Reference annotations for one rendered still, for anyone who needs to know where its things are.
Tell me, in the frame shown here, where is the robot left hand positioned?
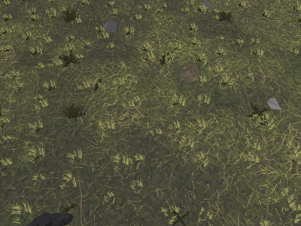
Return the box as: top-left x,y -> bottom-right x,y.
26,212 -> 72,226

